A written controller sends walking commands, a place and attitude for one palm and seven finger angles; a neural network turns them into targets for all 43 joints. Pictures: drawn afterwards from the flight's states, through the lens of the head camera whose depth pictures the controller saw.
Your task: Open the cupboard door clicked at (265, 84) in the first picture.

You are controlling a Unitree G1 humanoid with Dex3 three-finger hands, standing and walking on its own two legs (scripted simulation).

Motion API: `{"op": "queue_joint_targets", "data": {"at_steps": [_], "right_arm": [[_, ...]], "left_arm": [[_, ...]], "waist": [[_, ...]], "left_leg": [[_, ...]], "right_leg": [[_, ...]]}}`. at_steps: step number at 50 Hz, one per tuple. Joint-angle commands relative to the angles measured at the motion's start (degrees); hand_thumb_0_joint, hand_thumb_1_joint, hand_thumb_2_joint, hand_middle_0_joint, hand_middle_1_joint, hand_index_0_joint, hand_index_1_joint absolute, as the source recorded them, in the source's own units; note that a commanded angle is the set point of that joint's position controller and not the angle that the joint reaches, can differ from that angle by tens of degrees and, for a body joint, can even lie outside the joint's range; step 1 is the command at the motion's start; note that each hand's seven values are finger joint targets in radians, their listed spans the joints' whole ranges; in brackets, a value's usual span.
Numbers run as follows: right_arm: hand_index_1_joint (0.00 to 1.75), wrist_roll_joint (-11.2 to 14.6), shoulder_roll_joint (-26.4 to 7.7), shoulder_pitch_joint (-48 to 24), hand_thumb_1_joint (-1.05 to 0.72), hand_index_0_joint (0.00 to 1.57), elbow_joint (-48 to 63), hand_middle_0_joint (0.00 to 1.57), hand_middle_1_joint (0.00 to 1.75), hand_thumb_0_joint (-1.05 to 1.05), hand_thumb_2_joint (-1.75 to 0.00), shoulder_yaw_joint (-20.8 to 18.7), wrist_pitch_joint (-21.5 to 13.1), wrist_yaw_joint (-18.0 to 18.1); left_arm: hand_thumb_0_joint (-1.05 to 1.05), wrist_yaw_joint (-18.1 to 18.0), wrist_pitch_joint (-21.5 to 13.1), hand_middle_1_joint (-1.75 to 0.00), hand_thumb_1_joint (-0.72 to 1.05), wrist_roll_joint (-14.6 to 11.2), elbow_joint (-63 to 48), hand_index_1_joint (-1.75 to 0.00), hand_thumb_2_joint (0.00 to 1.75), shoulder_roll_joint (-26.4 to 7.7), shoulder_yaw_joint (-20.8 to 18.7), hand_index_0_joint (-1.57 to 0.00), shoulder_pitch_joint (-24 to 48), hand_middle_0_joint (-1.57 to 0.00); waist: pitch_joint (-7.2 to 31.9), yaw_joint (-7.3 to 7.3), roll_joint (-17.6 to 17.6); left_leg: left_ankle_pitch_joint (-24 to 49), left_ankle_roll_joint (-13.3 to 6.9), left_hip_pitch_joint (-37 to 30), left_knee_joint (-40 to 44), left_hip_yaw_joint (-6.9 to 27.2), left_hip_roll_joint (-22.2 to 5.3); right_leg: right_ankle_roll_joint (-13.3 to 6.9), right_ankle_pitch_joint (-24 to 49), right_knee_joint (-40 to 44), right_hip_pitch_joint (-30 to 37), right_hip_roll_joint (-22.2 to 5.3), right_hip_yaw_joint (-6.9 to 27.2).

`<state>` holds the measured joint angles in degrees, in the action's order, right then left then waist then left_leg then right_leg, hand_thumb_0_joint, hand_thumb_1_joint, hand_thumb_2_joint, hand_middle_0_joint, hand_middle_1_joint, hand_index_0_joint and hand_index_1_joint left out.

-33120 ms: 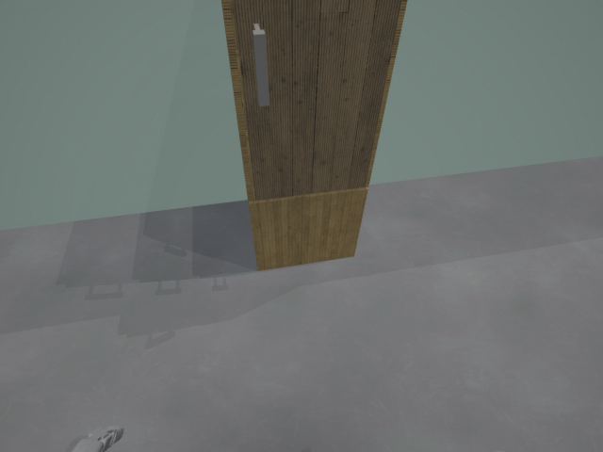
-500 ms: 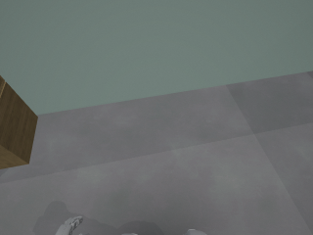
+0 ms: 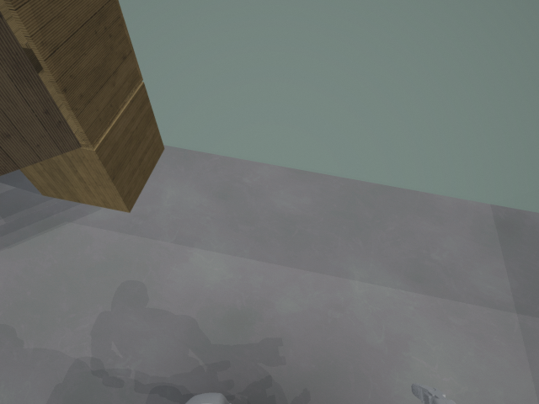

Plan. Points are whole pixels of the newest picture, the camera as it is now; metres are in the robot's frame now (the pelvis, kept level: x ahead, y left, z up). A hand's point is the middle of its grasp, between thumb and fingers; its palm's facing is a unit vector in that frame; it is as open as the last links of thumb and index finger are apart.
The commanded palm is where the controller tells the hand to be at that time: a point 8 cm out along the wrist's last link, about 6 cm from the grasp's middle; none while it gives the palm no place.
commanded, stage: turn to face it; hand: left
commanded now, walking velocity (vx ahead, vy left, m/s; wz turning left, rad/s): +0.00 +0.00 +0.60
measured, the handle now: out of the picture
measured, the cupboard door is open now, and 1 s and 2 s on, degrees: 44 44 44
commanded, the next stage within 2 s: take the last steps up to it in 0.90 s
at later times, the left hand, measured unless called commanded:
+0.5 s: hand out of the picture +0.10 +0.23 -0.14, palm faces +0.22 -0.94 -0.24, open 7.3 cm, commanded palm none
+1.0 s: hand out of the picture -0.08 +0.16 -0.15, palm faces +0.55 -0.79 -0.25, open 7.3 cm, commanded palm none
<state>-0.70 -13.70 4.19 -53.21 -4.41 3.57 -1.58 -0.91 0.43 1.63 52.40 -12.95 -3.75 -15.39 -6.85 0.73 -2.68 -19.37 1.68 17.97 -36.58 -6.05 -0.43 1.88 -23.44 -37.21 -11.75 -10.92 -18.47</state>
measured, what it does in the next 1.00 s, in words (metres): steps on the spot, turning left: right foot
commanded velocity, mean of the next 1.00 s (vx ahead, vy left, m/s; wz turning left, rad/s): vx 0.01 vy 0.00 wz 0.49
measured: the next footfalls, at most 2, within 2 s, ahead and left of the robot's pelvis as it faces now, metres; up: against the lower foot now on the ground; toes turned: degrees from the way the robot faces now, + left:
right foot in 0.58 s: +0.07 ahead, -0.12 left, +0.00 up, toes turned +17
left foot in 1.06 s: -0.03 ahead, +0.10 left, +0.00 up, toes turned +36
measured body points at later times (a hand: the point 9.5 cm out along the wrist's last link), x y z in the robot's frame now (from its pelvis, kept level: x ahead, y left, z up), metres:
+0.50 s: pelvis +0.01 +0.00 +0.01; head +0.06 +0.02 +0.46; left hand +0.08 +0.28 -0.12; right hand +0.09 -0.23 -0.13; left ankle +0.01 +0.10 -0.72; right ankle +0.03 -0.14 -0.69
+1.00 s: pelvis +0.00 -0.02 +0.01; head +0.04 +0.00 +0.46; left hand -0.11 +0.20 -0.13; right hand +0.23 -0.19 -0.13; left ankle -0.07 +0.09 -0.69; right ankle +0.03 -0.13 -0.72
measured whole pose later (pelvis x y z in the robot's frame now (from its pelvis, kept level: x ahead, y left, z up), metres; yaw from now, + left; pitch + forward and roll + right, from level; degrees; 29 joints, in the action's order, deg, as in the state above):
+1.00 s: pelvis +0.00 -0.02 +0.01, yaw +32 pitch +0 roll +2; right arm -0.6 -14.0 5.0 -56.3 -4.5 4.0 -0.4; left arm -1.3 -0.3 1.9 54.5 -11.3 -3.0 -16.1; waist -6.1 1.4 -1.4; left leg -25.5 2.7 20.0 -44.3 -2.1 -0.7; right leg 0.4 -19.6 -31.1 -10.4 -7.9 -13.4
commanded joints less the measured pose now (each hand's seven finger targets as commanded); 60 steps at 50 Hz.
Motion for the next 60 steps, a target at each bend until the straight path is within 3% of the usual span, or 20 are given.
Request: {"op": "queue_joint_targets", "data": {"at_steps": [1,2,5,8,22,26,27,28,29,30,31,33,36,46,51,52,53,54,56,60], "right_arm": [[0.30,-0.4,-17.0,15.0,-0.90,0.20,1.1,0.20,0.30,0.00,-0.90,-3.9,-2.2,1.2],[0.30,-0.4,-16.1,14.1,-0.90,0.20,1.1,0.20,0.30,0.00,-0.90,-3.3,-2.0,1.5],[0.30,-0.6,-11.7,5.5,-0.90,0.20,4.0,0.20,0.30,0.00,-0.90,-1.9,-2.6,2.6],[0.30,-0.3,-10.2,4.9,-0.90,0.20,4.2,0.20,0.30,0.00,-0.90,-1.2,-3.3,2.6],[0.30,-0.9,-9.6,11.0,-0.90,0.20,2.4,0.20,0.30,0.00,-0.90,-2.2,-2.7,2.6],[0.30,-0.7,-9.3,8.6,-0.90,0.20,2.9,0.20,0.30,0.00,-0.90,-2.5,-2.2,2.6],[0.30,-0.3,-8.5,7.8,-0.90,0.20,3.1,0.20,0.30,0.00,-0.90,-2.5,-2.2,2.5],[0.30,0.3,-6.6,8.1,-0.90,0.20,3.2,0.20,0.30,0.00,-0.90,-2.3,-2.4,2.2],[0.30,0.8,-3.2,9.0,-0.90,0.20,3.8,0.20,0.30,0.00,-0.90,-2.0,-2.6,2.0],[0.30,-0.1,-5.8,8.2,-0.90,0.20,3.9,0.20,0.30,0.00,-0.90,-2.5,-2.1,1.9],[0.30,-0.6,-6.0,9.0,-0.90,0.20,2.5,0.20,0.30,0.00,-0.90,-2.6,-1.4,1.4],[0.30,-0.7,-5.0,10.1,-0.90,0.20,0.4,0.20,0.30,0.00,-0.90,-2.6,-0.1,0.8],[0.30,-0.3,-3.8,9.1,-0.90,0.20,0.1,0.20,0.30,0.00,-0.90,-1.8,-0.1,0.4],[0.30,0.1,-1.3,-0.3,-0.90,0.20,1.2,0.20,0.30,0.00,-0.90,0.3,-1.0,0.7],[0.30,-0.1,-3.5,6.4,-0.90,0.20,-0.8,0.20,0.30,0.00,-0.90,0.2,-2.6,1.1],[0.30,-0.5,-8.5,9.3,-0.90,0.20,-1.3,0.20,0.30,0.00,-0.90,-0.8,-3.3,1.3],[0.30,-1.0,-13.6,13.0,-0.90,0.20,-1.7,0.20,0.30,0.00,-0.90,-2.1,-3.1,1.7],[0.30,-1.0,-13.6,14.3,-0.90,0.20,-2.2,0.20,0.30,0.00,-0.90,-1.8,-2.5,2.0],[0.30,-1.0,-10.1,10.7,-0.90,0.20,-1.2,0.20,0.30,0.00,-0.90,-0.7,-3.4,2.9],[0.30,-0.5,-6.7,9.8,-0.90,0.20,-0.5,0.20,0.30,0.00,-0.90,0.6,-5.3,2.9]], "left_arm": [[0.00,0.0,0.2,-0.30,0.90,-0.9,-8.7,-0.30,0.90,-4.9,-1.0,-0.20,6.1,-0.20],[0.00,-0.3,0.8,-0.30,0.90,-0.5,-9.1,-0.30,0.90,-6.3,-1.2,-0.20,6.8,-0.20],[0.00,0.1,1.3,-0.30,0.90,-0.2,-5.3,-0.30,0.90,-6.1,-1.8,-0.20,6.4,-0.20],[0.00,0.5,1.5,-0.30,0.90,-0.1,-3.5,-0.30,0.90,-5.8,-1.8,-0.20,3.1,-0.20],[0.00,-0.3,0.7,-0.30,0.90,-0.9,-7.2,-0.30,0.90,-4.4,-1.1,-0.20,10.6,-0.20],[0.00,-0.7,0.2,-0.30,0.90,-1.4,-6.1,-0.30,0.90,-4.5,-1.3,-0.20,5.9,-0.20],[0.00,-1.0,-0.2,-0.30,0.90,-1.5,-5.4,-0.30,0.90,-5.0,-1.5,-0.20,3.5,-0.20],[0.00,-1.2,-0.7,-0.30,0.90,-1.1,-5.0,-0.30,0.90,-7.4,-2.0,-0.20,1.6,-0.20],[0.00,-1.7,-1.0,-0.30,0.90,-0.3,-5.1,-0.30,0.90,-12.2,-2.8,-0.20,1.4,-0.20],[0.00,-1.7,-0.7,-0.30,0.90,-0.3,-5.4,-0.30,0.90,-12.3,-2.2,-0.20,1.7,-0.20],[0.00,-1.8,-0.9,-0.30,0.90,-0.6,-6.0,-0.30,0.90,-9.1,-1.4,-0.20,5.0,-0.20],[0.00,-1.4,-1.1,-0.30,0.90,-1.0,-6.4,-0.30,0.90,-6.4,-0.6,-0.20,9.0,-0.20],[0.00,-1.3,-1.7,-0.30,0.90,-1.0,-5.8,-0.30,0.90,-5.6,-0.5,-0.20,6.5,-0.20],[0.00,-1.0,-1.6,-0.30,0.90,0.3,-1.0,-0.30,0.90,-8.9,-1.8,-0.20,-4.2,-0.20],[0.00,-0.6,-1.2,-0.30,0.90,-0.7,0.2,-0.30,0.90,-9.0,-1.7,-0.20,-1.8,-0.20],[0.00,-0.2,-1.0,-0.30,0.90,-1.1,-0.9,-0.30,0.90,-6.5,-1.4,-0.20,-1.7,-0.20],[0.00,0.2,-0.8,-0.30,0.90,-1.1,-2.8,-0.30,0.90,-3.1,-0.3,-0.20,0.6,-0.20],[0.00,-0.1,-0.1,-0.30,0.90,-0.4,-3.8,-0.30,0.90,-4.1,-0.2,-0.20,4.0,-0.20],[0.00,0.6,0.0,-0.30,0.90,0.0,-2.4,-0.30,0.90,-3.8,-0.7,-0.20,5.6,-0.20],[0.00,1.9,-0.4,-0.30,0.90,0.2,1.1,-0.30,0.90,-3.7,-0.8,-0.20,1.6,-0.20]], "waist": [[16.0,-8.16,19.5],[14.7,-6.81,13.0],[8.9,-3.20,12.2],[8.9,-0.94,9.3],[10.6,-3.02,11.1],[12.2,-0.88,11.4],[13.1,0.52,9.4],[14.0,1.30,3.3],[14.2,1.55,-13.5],[11.2,1.35,-10.9],[8.0,-0.84,-5.5],[5.4,-3.39,-7.2],[6.6,-2.85,-8.4],[7.6,2.04,-9.8],[10.4,-2.48,-6.5],[13.6,-4.15,5.8],[13.8,-6.01,20.0],[11.6,-6.32,14.7],[7.2,-4.52,17.2],[4.3,-1.28,9.0]], "left_leg": [[47.4,-15.6,-22.8,14.2,31.3,-24.0],[41.5,-16.8,-19.9,13.9,26.9,-24.5],[26.6,-11.4,-10.3,17.4,21.3,-15.2],[28.4,-9.8,-10.3,17.7,17.6,-11.8],[29.2,-11.8,-10.8,14.5,29.3,-10.6],[29.2,-10.0,-4.7,11.6,31.5,-8.3],[25.4,-8.2,-0.9,9.5,30.6,-6.5],[15.2,-4.9,6.5,5.2,26.6,-3.0],[-7.4,-0.6,17.9,-7.3,15.5,4.9],[-16.4,0.3,16.7,-21.8,11.2,5.5],[-11.6,0.5,15.9,-30.1,12.7,3.3],[-4.8,1.8,15.8,-35.8,10.6,1.0],[-1.1,2.6,16.0,-34.2,8.4,-0.1],[-8.2,1.4,8.2,-10.4,2.7,0.3],[8.4,-1.0,-12.2,12.6,0.8,1.2],[16.2,-4.4,-20.9,15.2,11.6,-8.0],[29.0,-12.4,-24.4,16.7,27.8,-20.3],[24.4,-15.5,-21.1,17.1,25.7,-22.3],[12.7,-14.8,-16.3,20.1,23.5,-17.1],[12.7,-12.3,-13.1,23.4,18.5,-12.2]], "right_leg": [[3.0,-16.7,-28.8,-23.3,3.7,11.5],[2.1,-15.0,-30.8,-23.3,2.3,16.3],[3.1,-2.0,-33.0,-22.8,2.8,19.0],[3.8,3.7,-31.6,-21.9,4.0,18.6],[3.2,-0.9,-10.9,-15.3,9.4,19.3],[1.8,4.0,3.5,-2.4,11.7,18.6],[1.4,10.0,11.9,4.7,10.8,18.9],[0.0,13.7,18.0,13.8,4.7,23.5],[-5.8,18.9,20.5,20.8,-10.7,38.5],[-11.3,24.0,20.9,10.6,-18.5,40.5],[-11.5,23.7,20.5,5.7,-14.0,34.2],[-8.0,25.7,19.7,2.8,-7.2,25.5],[-6.0,35.7,17.5,6.4,-5.3,18.1],[-8.6,46.9,12.8,11.6,-8.8,16.1],[-3.6,35.4,3.7,1.6,-6.2,12.0],[-0.6,18.6,-5.5,-7.5,-1.6,8.4],[1.6,-14.0,-17.6,-19.5,5.1,8.2],[0.5,-15.4,-23.8,-21.5,4.3,13.7],[0.3,-8.3,-27.9,-24.9,3.6,16.0],[0.4,3.0,-30.2,-23.9,4.2,16.0]]}}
